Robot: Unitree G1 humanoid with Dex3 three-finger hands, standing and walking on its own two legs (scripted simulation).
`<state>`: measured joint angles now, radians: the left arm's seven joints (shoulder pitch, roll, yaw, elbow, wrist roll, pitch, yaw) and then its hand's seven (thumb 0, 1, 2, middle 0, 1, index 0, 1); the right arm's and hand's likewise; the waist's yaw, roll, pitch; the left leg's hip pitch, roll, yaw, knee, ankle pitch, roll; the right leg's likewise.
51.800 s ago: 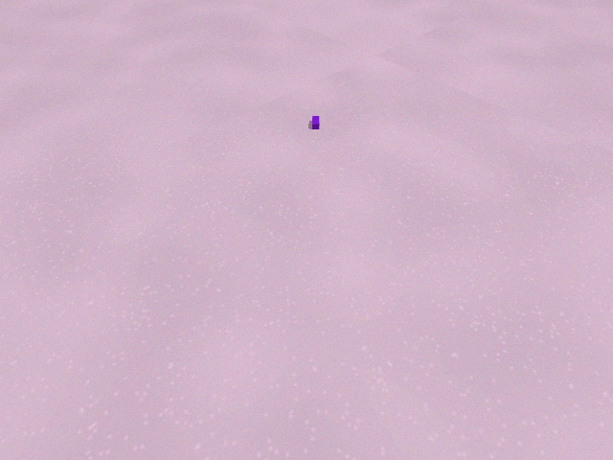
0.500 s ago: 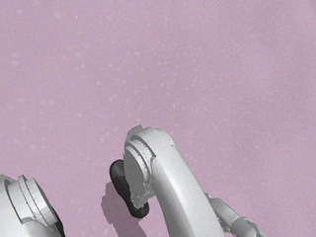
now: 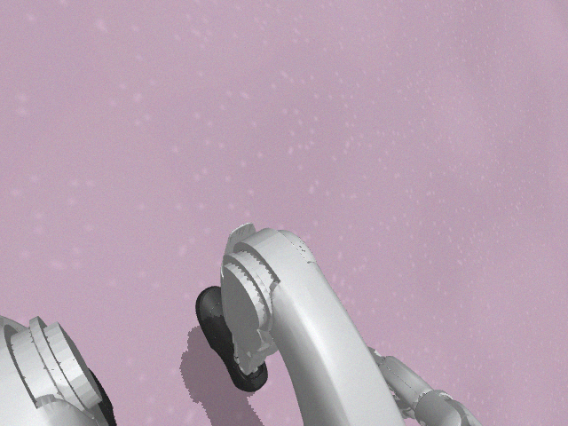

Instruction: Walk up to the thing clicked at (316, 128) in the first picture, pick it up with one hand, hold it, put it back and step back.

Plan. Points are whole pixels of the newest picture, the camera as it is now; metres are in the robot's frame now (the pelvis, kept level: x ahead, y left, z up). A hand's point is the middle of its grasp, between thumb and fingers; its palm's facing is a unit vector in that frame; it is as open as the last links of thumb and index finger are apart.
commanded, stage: rest palm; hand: left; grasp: from above
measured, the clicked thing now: out of the picture +0.47 +0.41 -0.29
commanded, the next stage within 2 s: close in 0.76 s
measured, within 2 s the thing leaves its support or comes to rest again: neither
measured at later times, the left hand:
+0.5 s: hand out of the picture +0.44 +0.39 -0.25, palm faces -0.44 -0.15 -0.89, open 12.3 cm
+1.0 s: hand out of the picture +0.44 +0.39 -0.25, palm faces -0.45 -0.15 -0.88, open 11.8 cm
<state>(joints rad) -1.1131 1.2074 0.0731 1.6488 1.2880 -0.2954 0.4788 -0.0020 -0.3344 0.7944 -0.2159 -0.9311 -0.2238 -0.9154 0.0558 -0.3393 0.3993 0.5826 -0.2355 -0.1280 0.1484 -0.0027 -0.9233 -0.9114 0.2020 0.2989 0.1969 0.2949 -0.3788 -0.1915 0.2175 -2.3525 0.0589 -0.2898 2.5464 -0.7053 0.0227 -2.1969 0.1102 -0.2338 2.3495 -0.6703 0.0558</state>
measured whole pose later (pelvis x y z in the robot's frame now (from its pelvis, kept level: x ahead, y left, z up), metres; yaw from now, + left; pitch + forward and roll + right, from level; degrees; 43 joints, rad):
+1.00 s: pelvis +0.00 +0.00 +0.00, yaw +0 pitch +26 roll -17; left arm -1.10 1.22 0.07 1.64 1.27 -0.31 0.47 0.00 -0.11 0.62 -0.36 -0.80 -0.39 -0.77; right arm 0.05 -0.35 0.41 0.58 -0.24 -0.13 0.15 0.00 -0.91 -0.91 0.20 0.30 0.20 0.29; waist -0.37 -0.19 0.23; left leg -2.35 0.06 -0.29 2.55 -0.71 0.02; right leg -2.19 0.11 -0.24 2.35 -0.67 0.06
